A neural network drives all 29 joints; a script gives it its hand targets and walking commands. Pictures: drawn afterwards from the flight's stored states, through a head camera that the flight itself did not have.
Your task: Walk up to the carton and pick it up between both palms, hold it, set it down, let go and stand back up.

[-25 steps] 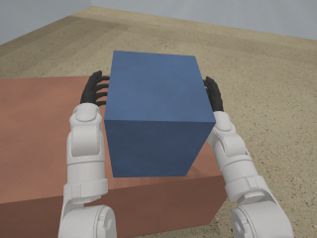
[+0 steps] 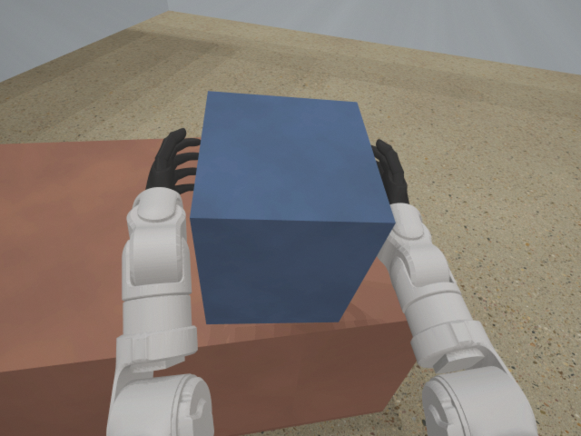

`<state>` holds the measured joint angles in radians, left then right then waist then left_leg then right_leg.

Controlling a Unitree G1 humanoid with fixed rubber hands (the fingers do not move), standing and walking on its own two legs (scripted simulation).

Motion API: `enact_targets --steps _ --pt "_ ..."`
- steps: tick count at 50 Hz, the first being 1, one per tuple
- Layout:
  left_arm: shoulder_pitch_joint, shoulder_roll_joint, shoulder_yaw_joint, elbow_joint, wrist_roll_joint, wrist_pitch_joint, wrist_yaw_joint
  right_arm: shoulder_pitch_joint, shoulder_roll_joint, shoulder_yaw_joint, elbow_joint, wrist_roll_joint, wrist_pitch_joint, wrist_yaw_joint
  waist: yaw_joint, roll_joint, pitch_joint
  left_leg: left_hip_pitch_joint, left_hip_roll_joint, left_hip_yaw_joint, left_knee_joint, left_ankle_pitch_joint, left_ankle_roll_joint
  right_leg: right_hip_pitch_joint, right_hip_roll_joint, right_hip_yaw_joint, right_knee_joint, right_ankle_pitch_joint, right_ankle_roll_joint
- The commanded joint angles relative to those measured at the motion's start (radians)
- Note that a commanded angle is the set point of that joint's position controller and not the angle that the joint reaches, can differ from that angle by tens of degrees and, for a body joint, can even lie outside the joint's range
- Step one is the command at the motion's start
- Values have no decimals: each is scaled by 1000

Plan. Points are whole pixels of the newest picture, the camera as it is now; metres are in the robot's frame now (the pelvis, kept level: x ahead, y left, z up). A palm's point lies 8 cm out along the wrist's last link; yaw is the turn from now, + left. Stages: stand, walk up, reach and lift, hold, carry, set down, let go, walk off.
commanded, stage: hold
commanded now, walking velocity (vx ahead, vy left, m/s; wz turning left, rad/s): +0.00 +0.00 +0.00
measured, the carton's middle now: (279, 217) +0.37 +0.01 +0.13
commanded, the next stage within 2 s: set down in 0.94 s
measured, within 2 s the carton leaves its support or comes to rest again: neither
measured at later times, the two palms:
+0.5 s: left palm (169, 195) +0.36 +0.15 +0.18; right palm (393, 204) +0.36 -0.14 +0.17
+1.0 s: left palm (166, 196) +0.36 +0.16 +0.18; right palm (392, 202) +0.36 -0.14 +0.17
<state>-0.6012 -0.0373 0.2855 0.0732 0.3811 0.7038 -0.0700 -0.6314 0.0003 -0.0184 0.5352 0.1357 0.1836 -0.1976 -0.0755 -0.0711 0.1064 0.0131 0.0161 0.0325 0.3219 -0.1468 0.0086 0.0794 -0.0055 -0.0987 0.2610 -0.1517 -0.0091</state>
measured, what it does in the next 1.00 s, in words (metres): stands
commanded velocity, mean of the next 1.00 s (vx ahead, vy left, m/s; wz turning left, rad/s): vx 0.00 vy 0.00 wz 0.00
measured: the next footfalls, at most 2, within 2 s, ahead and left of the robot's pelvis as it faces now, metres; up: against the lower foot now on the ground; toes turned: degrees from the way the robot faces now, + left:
none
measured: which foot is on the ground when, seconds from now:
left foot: down 0.00-1.00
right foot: down 0.00-1.00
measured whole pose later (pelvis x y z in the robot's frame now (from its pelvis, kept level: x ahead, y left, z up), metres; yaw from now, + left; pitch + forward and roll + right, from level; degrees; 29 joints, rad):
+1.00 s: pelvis +0.00 +0.00 +0.00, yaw +1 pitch -11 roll -1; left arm -0.56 -0.04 0.27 0.04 0.37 0.71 -0.07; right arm -0.60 0.01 -0.01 0.49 0.13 0.21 -0.20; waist -0.08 -0.08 0.11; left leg 0.03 0.02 0.02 0.32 -0.15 0.00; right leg 0.09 0.00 -0.11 0.27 -0.17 -0.01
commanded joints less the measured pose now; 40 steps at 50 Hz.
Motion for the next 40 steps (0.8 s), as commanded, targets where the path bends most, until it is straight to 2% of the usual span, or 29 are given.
enact_targets --steps 1,3,6,13,14,17,24,30,40 --pt "-513 -456 -379 -19 -121 -34 -127 -712 447 312 -270 34 -60 94 -8 87 -335 133 -33 31 -23 188 -8 -17 34 -31 -41 116 33" --pt "-485 -464 -386 -51 -119 -30 -127 -669 455 313 -274 35 -58 95 -12 83 -333 135 -30 32 -25 203 -8 -11 35 -28 -39 142 33" --pt "-494 -455 -380 -49 -125 -30 -130 -695 447 324 -290 41 -59 90 -11 72 -350 135 -34 32 -18 220 -8 8 34 -27 -33 169 37" --pt "-494 -476 -407 -59 -130 -32 -124 -687 445 315 -291 40 -63 97 -18 106 -355 152 -26 27 -16 216 -18 -29 40 -33 -36 123 23" --pt "-485 -509 -430 -73 -141 -37 -114 -659 441 300 -275 34 -54 102 -24 89 -350 124 -20 18 -33 190 -23 -15 53 -35 -27 57 30" --pt "-490 -497 -417 -52 -126 -31 -106 -666 445 286 -269 20 -51 115 -18 92 -319 108 -16 20 -46 158 -15 -25 48 -34 -33 29 25" --pt "-489 -492 -431 -78 -135 -32 -109 -684 462 325 -307 34 -56 103 -13 89 -357 124 -30 23 -17 222 -15 13 43 -23 -21 129 35" --pt "-473 -476 -411 -78 -128 -28 -120 -658 474 341 -299 39 -42 93 -8 74 -334 101 -38 28 -28 198 -7 39 34 -15 -19 168 47" --pt "-475 -474 -419 -85 -136 -31 -131 -648 487 350 -315 44 -29 83 -17 69 -322 86 -43 26 -32 183 -9 50 32 -13 -17 196 55"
